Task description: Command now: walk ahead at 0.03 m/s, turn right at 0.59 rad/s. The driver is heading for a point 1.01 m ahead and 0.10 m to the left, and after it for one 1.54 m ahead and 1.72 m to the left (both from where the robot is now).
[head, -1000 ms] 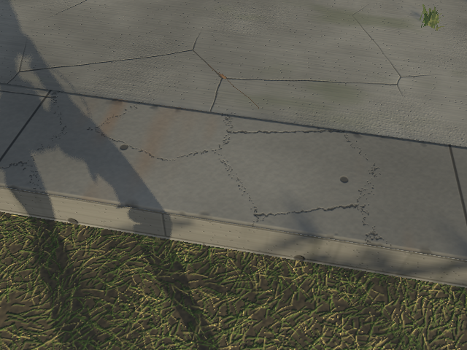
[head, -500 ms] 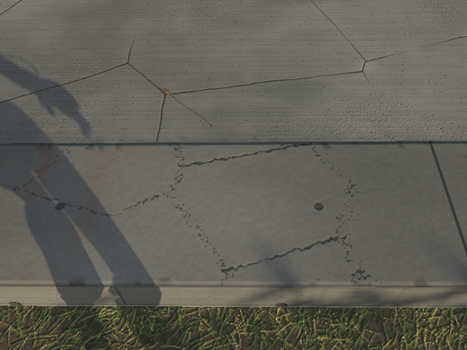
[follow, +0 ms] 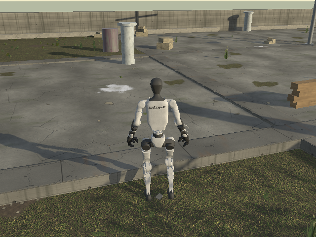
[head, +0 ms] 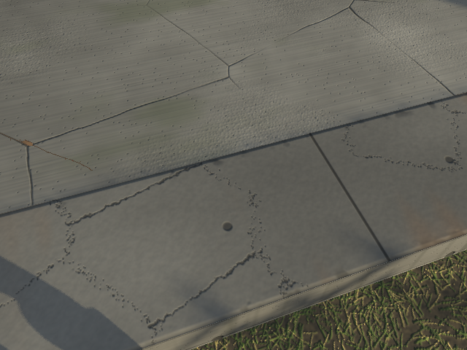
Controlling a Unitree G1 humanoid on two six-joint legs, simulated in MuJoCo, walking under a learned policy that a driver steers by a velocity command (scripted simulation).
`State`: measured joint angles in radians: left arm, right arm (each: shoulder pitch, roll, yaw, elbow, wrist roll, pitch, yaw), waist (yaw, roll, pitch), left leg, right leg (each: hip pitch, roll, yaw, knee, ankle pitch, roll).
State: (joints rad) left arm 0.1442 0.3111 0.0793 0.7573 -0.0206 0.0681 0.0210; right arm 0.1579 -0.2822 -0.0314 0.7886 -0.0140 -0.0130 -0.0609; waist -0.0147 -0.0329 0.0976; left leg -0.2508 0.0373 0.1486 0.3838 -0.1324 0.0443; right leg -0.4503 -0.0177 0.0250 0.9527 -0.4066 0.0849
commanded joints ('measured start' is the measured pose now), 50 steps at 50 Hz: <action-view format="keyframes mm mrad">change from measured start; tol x16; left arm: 1 -17 53 8 -101 1 -12 -3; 11 89 246 59 -125 50 -25 -7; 27 162 104 -1 46 44 -103 -23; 50 -155 -20 -38 -88 11 -150 -30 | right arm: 1 -26 -201 -59 -52 -1 -11 -3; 30 -73 -98 -33 15 61 -83 59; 37 335 -262 -91 132 28 -100 53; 50 167 -156 -44 64 19 -83 43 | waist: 1 -11 169 -151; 8 40 137 -187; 10 16 -262 -206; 35 -67 11 -129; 37 -118 346 -166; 41 -24 94 -35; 50 -45 119 -50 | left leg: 1 124 278 -181 -155 119 197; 8 59 260 -75 11 127 96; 11 -391 9 -76 632 -552 -122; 15 -359 34 -150 722 -249 -110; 30 -272 47 -155 181 -200 1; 34 90 -19 -85 48 -58 11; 38 460 360 -731 -191 -340 253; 45 208 178 -284 -249 257 159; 50 149 131 -175 -236 366 126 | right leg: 1 8 -44 -24 -80 25 -6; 8 273 8 -98 -480 193 -123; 10 555 -301 327 -582 692 -276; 13 321 -269 235 -640 529 -349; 21 382 -194 222 -828 14 -269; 34 239 -170 189 -723 68 -286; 36 -17 -14 14 -342 196 -182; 37 -250 87 -38 -52 -71 -133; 39 -384 -20 75 181 -44 -158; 50 -107 -23 -62 -313 427 -55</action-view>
